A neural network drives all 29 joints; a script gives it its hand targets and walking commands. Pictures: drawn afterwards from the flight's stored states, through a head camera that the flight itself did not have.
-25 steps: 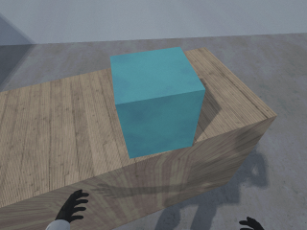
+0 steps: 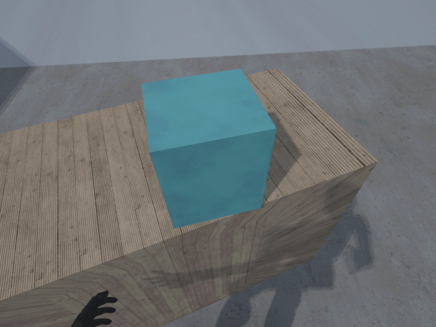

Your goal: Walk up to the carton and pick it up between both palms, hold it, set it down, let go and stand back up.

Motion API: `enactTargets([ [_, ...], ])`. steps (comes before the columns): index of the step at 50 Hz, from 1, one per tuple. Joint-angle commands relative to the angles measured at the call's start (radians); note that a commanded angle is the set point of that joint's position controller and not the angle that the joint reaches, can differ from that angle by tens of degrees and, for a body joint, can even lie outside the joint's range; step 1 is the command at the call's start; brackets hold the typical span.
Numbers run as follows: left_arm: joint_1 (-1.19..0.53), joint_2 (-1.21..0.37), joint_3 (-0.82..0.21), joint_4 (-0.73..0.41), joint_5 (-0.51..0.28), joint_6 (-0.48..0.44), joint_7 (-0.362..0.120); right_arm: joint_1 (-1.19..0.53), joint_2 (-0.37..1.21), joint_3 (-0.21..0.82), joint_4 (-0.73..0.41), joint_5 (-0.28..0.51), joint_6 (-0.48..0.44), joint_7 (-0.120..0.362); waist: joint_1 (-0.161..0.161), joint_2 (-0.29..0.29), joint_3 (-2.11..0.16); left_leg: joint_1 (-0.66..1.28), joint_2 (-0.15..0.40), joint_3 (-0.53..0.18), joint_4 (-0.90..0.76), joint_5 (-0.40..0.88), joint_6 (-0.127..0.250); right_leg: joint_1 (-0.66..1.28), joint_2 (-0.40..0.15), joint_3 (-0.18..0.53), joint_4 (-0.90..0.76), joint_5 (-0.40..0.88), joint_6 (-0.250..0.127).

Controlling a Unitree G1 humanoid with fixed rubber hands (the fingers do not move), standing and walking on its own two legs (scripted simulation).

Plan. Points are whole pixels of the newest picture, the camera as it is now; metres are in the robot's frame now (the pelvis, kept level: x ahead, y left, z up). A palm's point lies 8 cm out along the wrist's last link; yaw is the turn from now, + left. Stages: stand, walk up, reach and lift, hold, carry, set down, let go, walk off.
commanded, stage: walk up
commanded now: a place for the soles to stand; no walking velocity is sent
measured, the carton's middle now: (206, 150) +0.46 +0.05 +0.06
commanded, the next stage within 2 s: none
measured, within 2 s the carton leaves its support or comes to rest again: neither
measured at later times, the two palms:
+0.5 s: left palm (114, 310) +0.17 +0.22 -0.09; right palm out of the picture +0.11 -0.34 -0.10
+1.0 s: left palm out of the picture +0.07 +0.22 -0.10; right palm (399, 324) +0.16 -0.32 -0.10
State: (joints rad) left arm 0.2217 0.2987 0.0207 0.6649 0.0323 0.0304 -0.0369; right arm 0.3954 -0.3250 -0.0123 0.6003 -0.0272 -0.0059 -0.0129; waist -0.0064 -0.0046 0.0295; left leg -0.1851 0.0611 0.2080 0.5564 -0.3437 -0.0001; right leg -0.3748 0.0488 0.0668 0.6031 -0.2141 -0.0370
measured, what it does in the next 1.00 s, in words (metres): steps on the spot: left foot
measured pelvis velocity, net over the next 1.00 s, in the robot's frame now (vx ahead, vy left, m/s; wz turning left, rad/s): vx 0.04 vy -0.07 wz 0.26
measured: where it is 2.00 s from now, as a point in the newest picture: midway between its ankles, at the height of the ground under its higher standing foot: outside the picture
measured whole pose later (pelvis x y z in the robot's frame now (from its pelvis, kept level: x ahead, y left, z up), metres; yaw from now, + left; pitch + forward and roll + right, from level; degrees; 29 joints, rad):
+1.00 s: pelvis +0.04 -0.07 +0.00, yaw +15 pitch -2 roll -2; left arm 0.24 0.32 0.02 0.65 0.03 0.08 0.01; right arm 0.38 -0.27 -0.06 0.68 -0.02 0.03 -0.06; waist 0.00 0.01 0.08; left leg -0.29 0.03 -0.02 0.66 -0.34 0.02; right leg -0.24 0.06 -0.25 0.54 -0.28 -0.12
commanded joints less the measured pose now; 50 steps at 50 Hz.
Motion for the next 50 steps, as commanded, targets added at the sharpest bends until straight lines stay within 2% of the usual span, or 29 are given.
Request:
enactTargets([
  [1, -0.009, 0.081, 0.028, -0.089, 0.008, -0.014, -0.033, 0.002, -0.182, -0.063, -0.042, -0.018, -0.022, -0.034, 0.039, 0.047, 0.071, -0.042, 0.298, -0.289, -0.268, -0.093, 0.153, -0.044, -0.092, 0.026, -0.009, -0.052, 0.002],
  [4, -0.041, 0.126, 0.043, -0.1, 0.009, -0.031, -0.029, 0.059, -0.147, -0.049, -0.031, -0.001, -0.022, -0.016, 0.021, 0.043, 0.061, -0.139, 0.195, -0.203, -0.202, 0.003, 0.089, 0.11, -0.113, 0.074, -0.076, 0.086, -0.025],
  [6, -0.016, 0.131, 0.043, -0.082, -0.001, -0.022, -0.021, 0.065, -0.112, -0.048, -0.025, -0.005, -0.021, -0.02, 0.024, -0.011, 0.042, -0.093, 0.114, -0.133, -0.111, -0.018, 0.047, 0.125, -0.116, 0.081, -0.114, 0.117, -0.045],
  [10, 0.013, 0.164, 0.044, -0.063, -0.007, 0.0, 0.006, 0.142, -0.08, -0.047, -0.026, 0.007, -0.002, -0.026, 0.031, -0.051, -0.014, -0.113, -0.027, -0.128, 0.055, -0.118, 0.011, 0.177, -0.235, 0.277, -0.288, 0.03, -0.086],
  [13, -0.023, 0.176, 0.039, -0.073, 0.004, 0.015, 0.025, 0.179, -0.068, -0.045, -0.029, 0.007, -0.011, -0.038, 0.005, -0.083, -0.021, -0.152, -0.01, -0.174, 0.053, -0.105, 0.019, 0.233, -0.243, 0.223, -0.264, 0.154, -0.1],
  [15, -0.088, 0.144, 0.028, -0.078, 0.004, 0.023, 0.016, 0.224, -0.078, -0.054, 0.0, 0.014, -0.028, -0.044, -0.027, -0.076, -0.089, -0.004, 0.026, -0.228, -0.067, 0.07, 0.033, 0.167, -0.188, 0.12, -0.173, 0.213, -0.078],
  [16, -0.114, 0.118, 0.022, -0.098, 0.014, 0.023, 0.009, 0.244, -0.107, -0.058, 0.004, 0.003, -0.037, -0.047, -0.044, -0.058, -0.108, 0.045, 0.091, -0.315, -0.112, 0.176, 0.053, 0.143, -0.138, 0.05, -0.083, 0.257, -0.057],
  [17, -0.105, 0.094, 0.017, -0.107, 0.011, 0.022, 0.0, 0.226, -0.153, -0.074, 0.004, -0.004, -0.039, -0.049, -0.021, 0.028, -0.108, 0.066, 0.157, -0.421, -0.158, 0.184, 0.097, 0.085, -0.099, 0.002, -0.003, 0.225, -0.016],
  [18, -0.097, 0.08, 0.013, -0.113, 0.014, 0.025, -0.006, 0.176, -0.181, -0.081, -0.003, -0.012, -0.035, -0.052, -0.023, 0.057, -0.036, 0.042, 0.221, -0.491, -0.194, 0.221, 0.139, 0.027, -0.071, -0.023, 0.032, 0.109, 0.008],
  [19, -0.061, 0.066, 0.015, -0.107, 0.009, 0.024, -0.01, 0.122, -0.195, -0.093, -0.005, -0.018, -0.023, -0.053, 0.001, 0.116, 0.022, 0.008, 0.258, -0.503, -0.187, 0.247, 0.178, 0.009, -0.063, -0.04, 0.056, -0.005, 0.033],
  [21, -0.035, 0.08, 0.021, -0.087, 0.017, 0.011, -0.01, 0.085, -0.171, -0.093, -0.021, -0.019, -0.011, -0.047, 0.012, 0.124, 0.032, 0.036, 0.244, -0.472, -0.103, 0.389, 0.177, -0.005, -0.094, -0.025, -0.006, 0.044, 0.033],
  [23, -0.034, 0.136, 0.032, -0.096, 0.018, 0.003, -0.008, 0.094, -0.143, -0.083, -0.025, -0.012, -0.006, -0.041, 0.008, 0.118, -0.02, -0.021, 0.161, -0.374, -0.032, 0.34, 0.107, 0.103, -0.119, 0.012, -0.049, 0.218, 0.025],
  [25, 0.0, 0.186, 0.058, -0.095, 0.017, 0.007, -0.002, 0.097, -0.089, -0.065, -0.034, -0.004, -0.005, -0.037, 0.036, 0.005, -0.047, -0.173, 0.043, -0.268, 0.089, 0.199, 0.028, 0.296, -0.191, 0.122, -0.128, 0.366, -0.037],
  [26, 0.049, 0.192, 0.059, -0.084, 0.011, 0.011, 0.004, 0.101, -0.065, -0.057, -0.032, -0.004, -0.003, -0.042, 0.062, -0.097, -0.069, -0.243, -0.022, -0.204, 0.211, 0.009, -0.008, 0.361, -0.269, 0.2, -0.202, 0.444, -0.072],
  [27, 0.087, 0.173, 0.052, -0.067, 0.007, 0.015, 0.017, 0.107, -0.055, -0.059, -0.025, 0.0, 0.008, -0.053, 0.076, -0.108, -0.064, -0.297, -0.064, -0.188, 0.306, -0.24, -0.021, 0.406, -0.321, 0.265, -0.242, 0.499, -0.086],
  [29, 0.098, 0.163, 0.04, -0.066, 0.005, 0.026, 0.039, 0.119, -0.049, -0.064, -0.007, -0.008, 0.025, -0.069, 0.059, -0.107, -0.016, -0.351, -0.038, -0.227, 0.409, -0.263, -0.002, 0.402, -0.345, 0.235, -0.23, 0.521, -0.055],
  [31, 0.062, 0.141, 0.034, -0.084, 0.003, 0.031, 0.054, 0.12, -0.058, -0.071, 0.002, -0.002, 0.025, -0.067, 0.033, -0.045, -0.024, -0.311, -0.031, -0.279, 0.417, -0.175, 0.0, 0.383, -0.295, 0.157, -0.221, 0.607, -0.005],
  [32, 0.038, 0.136, 0.028, -0.083, 0.004, 0.031, 0.06, 0.106, -0.065, -0.069, 0.006, -0.004, 0.023, -0.064, 0.029, -0.064, -0.031, -0.294, -0.029, -0.271, 0.404, -0.131, -0.005, 0.363, -0.262, 0.098, -0.223, 0.6, 0.02],
  [33, 0.02, 0.133, 0.031, -0.088, 0.007, 0.032, 0.06, 0.114, -0.064, -0.074, 0.011, 0.001, 0.025, -0.06, 0.016, -0.034, -0.044, -0.245, -0.033, -0.279, 0.404, -0.098, -0.003, 0.336, -0.251, 0.081, -0.252, 0.503, 0.052],
  [34, -0.012, 0.136, 0.03, -0.09, 0.007, 0.032, 0.061, 0.096, -0.047, -0.07, 0.009, 0.004, 0.025, -0.059, 0.009, -0.049, -0.013, -0.245, -0.019, -0.264, 0.393, -0.079, -0.02, 0.283, -0.243, 0.042, -0.263, 0.451, 0.021],
  [36, -0.027, 0.137, 0.032, -0.093, 0.002, 0.029, 0.059, 0.081, -0.056, -0.071, 0.014, 0.004, 0.033, -0.052, 0.014, -0.018, 0.001, -0.216, -0.025, -0.246, 0.36, -0.061, -0.024, 0.231, -0.275, 0.053, -0.301, 0.273, 0.015],
  [37, -0.032, 0.138, 0.03, -0.085, -0.003, 0.027, 0.06, 0.076, -0.057, -0.073, 0.015, 0.001, 0.038, -0.05, 0.004, -0.039, 0.017, -0.215, -0.016, -0.258, 0.356, -0.052, -0.023, 0.202, -0.281, 0.051, -0.322, 0.202, 0.01],
  [38, -0.009, 0.126, 0.029, -0.084, -0.001, 0.027, 0.059, 0.06, -0.067, -0.08, 0.013, -0.001, 0.042, -0.052, 0.019, -0.063, 0.041, -0.212, -0.02, -0.274, 0.321, -0.052, -0.02, 0.177, -0.268, 0.056, -0.331, 0.137, 0.039],
  [40, -0.01, 0.133, 0.033, -0.08, 0.001, 0.028, 0.057, 0.043, -0.061, -0.082, 0.013, 0.008, 0.04, -0.046, 0.015, -0.113, 0.077, -0.195, -0.021, -0.264, 0.284, -0.031, -0.013, 0.111, -0.272, 0.041, -0.343, 0.007, 0.028],
  [46, -0.008, 0.152, 0.033, -0.079, 0.001, 0.036, 0.048, 0.063, -0.047, -0.085, 0.029, 0.005, 0.02, -0.046, 0.002, -0.096, 0.059, -0.112, -0.033, -0.221, 0.12, -0.036, 0.02, 0.081, -0.287, 0.015, -0.321, -0.144, 0.026],
  [47, 0.005, 0.16, 0.032, -0.084, -0.001, 0.038, 0.043, 0.091, -0.058, -0.09, 0.039, 0.008, 0.017, -0.047, -0.007, -0.032, 0.049, -0.043, -0.041, -0.205, 0.051, 0.022, 0.031, 0.04, -0.28, -0.01, -0.32, -0.114, 0.071],
  [48, -0.008, 0.155, 0.022, -0.087, -0.004, 0.038, 0.04, 0.107, -0.061, -0.091, 0.045, 0.007, 0.01, -0.048, -0.026, -0.021, 0.036, 0.011, -0.02, -0.242, -0.02, 0.069, 0.038, 0.008, -0.275, -0.027, -0.29, -0.169, 0.078],
  [49, -0.004, 0.143, 0.02, -0.088, -0.014, 0.035, 0.036, 0.103, -0.084, -0.096, 0.034, 0.004, 0.004, -0.049, -0.037, 0.049, 0.029, 0.042, 0.032, -0.343, -0.086, 0.069, 0.071, -0.028, -0.237, -0.057, -0.249, -0.187, 0.117],
  [50, 0.0, 0.126, 0.014, -0.093, -0.008, 0.032, 0.028, 0.126, -0.121, -0.11, 0.03, 0.003, 0.001, -0.048, -0.051, 0.131, 0.019, 0.06, 0.133, -0.512, -0.18, -0.08, 0.135, -0.081, -0.179, -0.115, -0.119, -0.249, 0.155],
])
